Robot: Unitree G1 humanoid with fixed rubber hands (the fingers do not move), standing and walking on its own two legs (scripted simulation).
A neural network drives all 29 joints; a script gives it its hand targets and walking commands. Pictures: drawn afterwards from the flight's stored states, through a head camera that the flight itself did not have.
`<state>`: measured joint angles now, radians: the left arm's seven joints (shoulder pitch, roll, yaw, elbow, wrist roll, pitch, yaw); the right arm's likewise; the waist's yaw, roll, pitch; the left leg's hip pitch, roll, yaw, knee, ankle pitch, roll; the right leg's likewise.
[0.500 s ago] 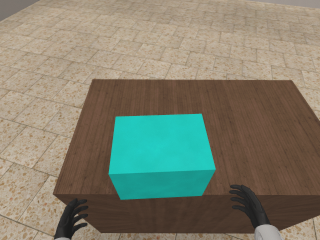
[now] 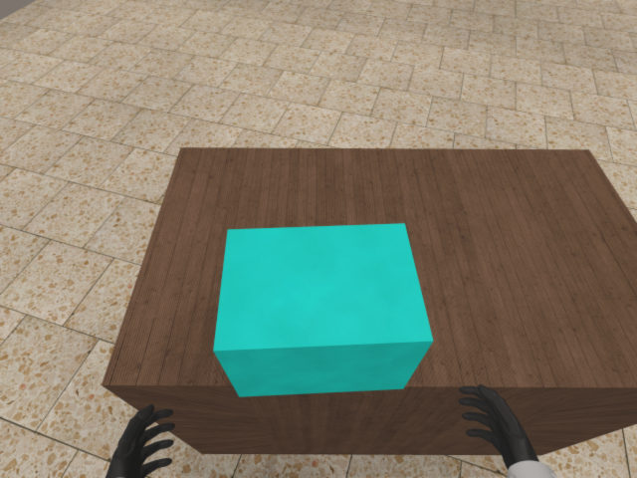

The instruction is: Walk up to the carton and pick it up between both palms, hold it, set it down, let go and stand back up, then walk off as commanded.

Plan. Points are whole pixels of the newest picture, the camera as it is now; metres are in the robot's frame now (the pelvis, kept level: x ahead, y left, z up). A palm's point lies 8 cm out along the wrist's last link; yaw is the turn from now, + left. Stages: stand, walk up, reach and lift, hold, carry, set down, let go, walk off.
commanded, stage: let go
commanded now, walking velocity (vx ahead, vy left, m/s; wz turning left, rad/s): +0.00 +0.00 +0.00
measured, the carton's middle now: (319, 312) +0.35 +0.02 -0.04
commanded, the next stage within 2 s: stand in 0.48 s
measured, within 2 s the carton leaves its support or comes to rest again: neither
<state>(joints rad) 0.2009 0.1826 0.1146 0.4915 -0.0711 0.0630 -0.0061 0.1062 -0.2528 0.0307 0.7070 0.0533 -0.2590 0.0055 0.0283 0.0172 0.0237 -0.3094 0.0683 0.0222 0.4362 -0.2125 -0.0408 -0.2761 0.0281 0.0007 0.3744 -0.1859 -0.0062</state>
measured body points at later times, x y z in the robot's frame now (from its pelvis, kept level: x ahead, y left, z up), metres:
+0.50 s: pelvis +0.00 +0.00 +0.00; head +0.05 +0.00 +0.45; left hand +0.16 +0.25 -0.09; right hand +0.20 -0.23 -0.09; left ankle +0.00 +0.14 -0.74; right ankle +0.00 -0.12 -0.74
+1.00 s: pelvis +0.00 -0.01 +0.00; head -0.02 +0.00 +0.45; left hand +0.17 +0.29 -0.05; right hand +0.19 -0.26 -0.08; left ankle +0.00 +0.14 -0.74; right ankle +0.00 -0.12 -0.74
